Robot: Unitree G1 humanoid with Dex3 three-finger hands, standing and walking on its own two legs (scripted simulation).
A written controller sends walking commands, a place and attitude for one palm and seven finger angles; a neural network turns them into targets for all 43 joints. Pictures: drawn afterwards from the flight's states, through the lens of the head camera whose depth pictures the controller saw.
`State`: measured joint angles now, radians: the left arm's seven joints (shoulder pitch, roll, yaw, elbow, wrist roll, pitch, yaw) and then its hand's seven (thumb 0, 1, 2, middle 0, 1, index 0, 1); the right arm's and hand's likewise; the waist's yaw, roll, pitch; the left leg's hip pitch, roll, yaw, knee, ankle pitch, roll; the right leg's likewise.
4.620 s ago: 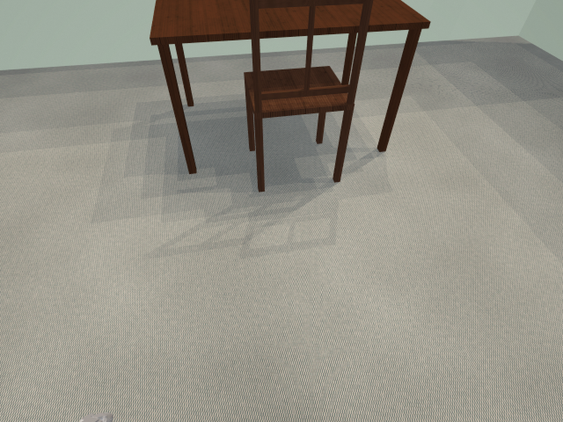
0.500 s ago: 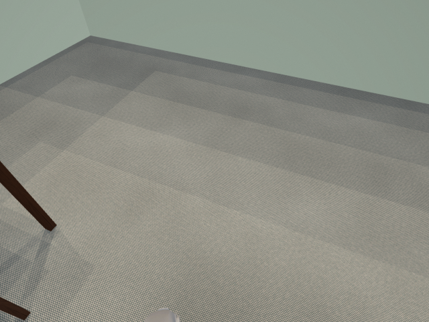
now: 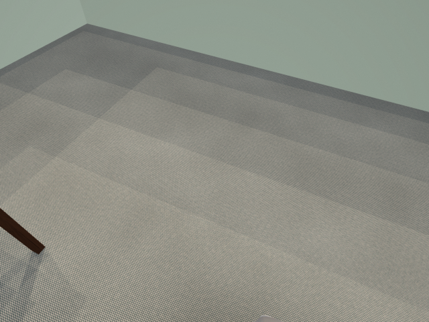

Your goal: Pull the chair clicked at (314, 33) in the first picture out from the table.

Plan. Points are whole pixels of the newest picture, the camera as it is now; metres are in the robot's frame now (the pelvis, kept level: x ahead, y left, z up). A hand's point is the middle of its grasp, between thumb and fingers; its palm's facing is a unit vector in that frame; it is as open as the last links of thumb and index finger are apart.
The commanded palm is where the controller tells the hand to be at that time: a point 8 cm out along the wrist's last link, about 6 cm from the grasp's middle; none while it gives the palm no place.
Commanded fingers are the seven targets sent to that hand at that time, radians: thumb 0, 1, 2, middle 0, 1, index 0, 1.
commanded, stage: turn to face it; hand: left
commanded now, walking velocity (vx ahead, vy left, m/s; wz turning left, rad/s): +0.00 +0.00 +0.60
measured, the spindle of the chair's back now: out of the picture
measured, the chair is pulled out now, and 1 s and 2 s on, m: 0.00 0.00 0.00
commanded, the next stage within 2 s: take the last steps up to it in 1.88 s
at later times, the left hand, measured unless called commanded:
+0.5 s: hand out of the picture +0.05 +0.22 -0.19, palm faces +0.35 -0.91 -0.22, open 7.3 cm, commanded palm none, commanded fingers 0.00 0.90 0.90 -0.20 -0.30 -0.20 -0.30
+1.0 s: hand out of the picture +0.05 +0.23 -0.15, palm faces +0.56 -0.79 -0.27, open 7.4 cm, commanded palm none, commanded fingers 0.00 0.90 0.90 -0.20 -0.30 -0.20 -0.30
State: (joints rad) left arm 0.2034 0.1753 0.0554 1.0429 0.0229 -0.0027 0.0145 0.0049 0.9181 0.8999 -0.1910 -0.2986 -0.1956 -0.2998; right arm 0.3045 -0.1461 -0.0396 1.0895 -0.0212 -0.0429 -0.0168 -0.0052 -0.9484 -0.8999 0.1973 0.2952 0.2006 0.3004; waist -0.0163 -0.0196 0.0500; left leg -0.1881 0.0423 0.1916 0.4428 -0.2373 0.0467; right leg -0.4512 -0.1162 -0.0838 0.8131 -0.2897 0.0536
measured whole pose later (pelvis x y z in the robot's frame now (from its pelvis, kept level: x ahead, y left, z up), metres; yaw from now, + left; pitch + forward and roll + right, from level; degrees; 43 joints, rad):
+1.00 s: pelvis +0.06 -0.01 -0.01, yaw +35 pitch +1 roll +0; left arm 0.13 0.22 0.05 0.85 0.00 0.04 0.02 0.01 0.91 0.90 -0.19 -0.30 -0.20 -0.30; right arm 0.21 -0.22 -0.07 0.92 -0.02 0.06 0.02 0.01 -0.91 -0.90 0.20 0.30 0.20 0.30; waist -0.04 0.03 0.06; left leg -0.36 -0.08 -0.12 0.54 -0.19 0.02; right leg -0.28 -0.03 -0.01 0.60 -0.35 0.08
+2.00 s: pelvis +0.06 -0.01 +0.00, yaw +66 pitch -1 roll +2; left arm 0.23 0.15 0.02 0.92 0.02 0.01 0.02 0.00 0.91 0.90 -0.20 -0.30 -0.20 -0.30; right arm 0.19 -0.24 -0.07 0.98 -0.02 0.08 0.02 0.01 -0.91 -0.90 0.20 0.30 0.20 0.30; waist -0.01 0.05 0.06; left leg -0.45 -0.01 -0.03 1.10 -0.41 -0.04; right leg -0.21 -0.07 -0.14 0.53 -0.30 -0.02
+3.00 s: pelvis +0.12 +0.21 +0.00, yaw +71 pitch -1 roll -1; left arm 0.21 0.17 0.05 1.04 0.02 -0.04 0.02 -0.02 0.95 0.90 -0.20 -0.30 -0.20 -0.30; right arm 0.28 -0.16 -0.04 1.06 -0.03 -0.01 -0.01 0.01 -0.92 -0.90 0.19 0.29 0.20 0.30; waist -0.02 0.02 0.02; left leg -0.44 0.10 0.06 0.88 -0.34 0.00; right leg -0.23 -0.02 -0.18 0.44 -0.19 -0.04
